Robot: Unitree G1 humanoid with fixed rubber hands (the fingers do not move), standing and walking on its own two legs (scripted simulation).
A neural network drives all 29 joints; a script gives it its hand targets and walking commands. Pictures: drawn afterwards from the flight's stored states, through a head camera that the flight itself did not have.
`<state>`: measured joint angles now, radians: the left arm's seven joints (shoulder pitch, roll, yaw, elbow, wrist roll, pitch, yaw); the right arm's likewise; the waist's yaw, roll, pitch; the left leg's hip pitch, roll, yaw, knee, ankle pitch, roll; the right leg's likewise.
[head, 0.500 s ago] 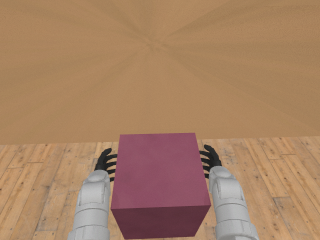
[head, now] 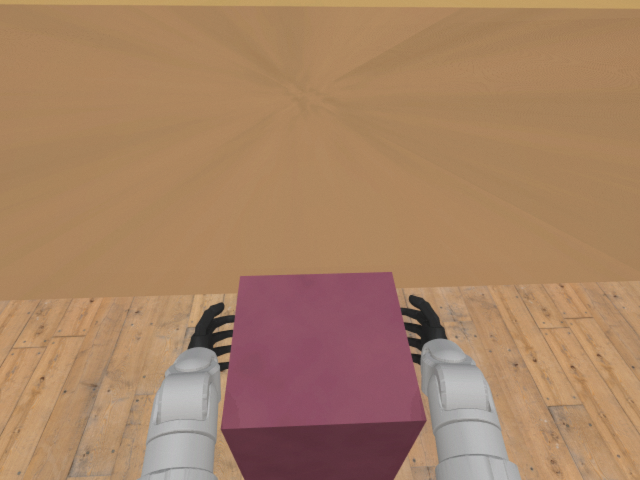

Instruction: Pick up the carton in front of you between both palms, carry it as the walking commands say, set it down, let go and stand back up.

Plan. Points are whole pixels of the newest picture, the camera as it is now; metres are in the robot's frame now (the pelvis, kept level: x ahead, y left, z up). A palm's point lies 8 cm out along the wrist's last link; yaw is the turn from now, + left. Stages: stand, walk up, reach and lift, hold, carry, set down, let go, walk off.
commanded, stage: reach and lift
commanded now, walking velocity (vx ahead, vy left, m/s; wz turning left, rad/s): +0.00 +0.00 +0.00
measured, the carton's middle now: (318, 384) +0.28 +0.00 -0.04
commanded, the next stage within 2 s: hold in 0.20 s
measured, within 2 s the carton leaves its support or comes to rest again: neither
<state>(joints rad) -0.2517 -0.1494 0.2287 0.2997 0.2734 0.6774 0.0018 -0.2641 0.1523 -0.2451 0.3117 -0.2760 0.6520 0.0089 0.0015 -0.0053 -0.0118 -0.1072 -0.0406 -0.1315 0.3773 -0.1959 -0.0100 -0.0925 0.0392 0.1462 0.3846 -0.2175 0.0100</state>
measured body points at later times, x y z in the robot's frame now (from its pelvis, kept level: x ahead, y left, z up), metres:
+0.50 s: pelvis -0.01 +0.00 +0.00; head -0.06 +0.00 +0.45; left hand +0.29 +0.15 +0.04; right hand +0.29 -0.15 +0.04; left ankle +0.01 +0.13 -0.75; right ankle +0.00 -0.13 -0.75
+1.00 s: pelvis +0.03 -0.01 -0.01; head -0.02 -0.02 +0.43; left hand +0.33 +0.13 +0.06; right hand +0.32 -0.17 +0.06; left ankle +0.01 +0.13 -0.74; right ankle +0.00 -0.14 -0.75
